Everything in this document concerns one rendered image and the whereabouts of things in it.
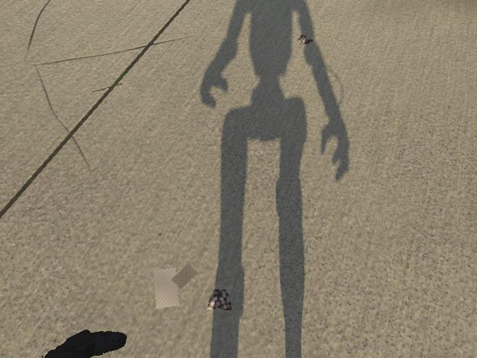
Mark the robot left hand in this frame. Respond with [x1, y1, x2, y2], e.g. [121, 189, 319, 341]
[42, 330, 127, 358]

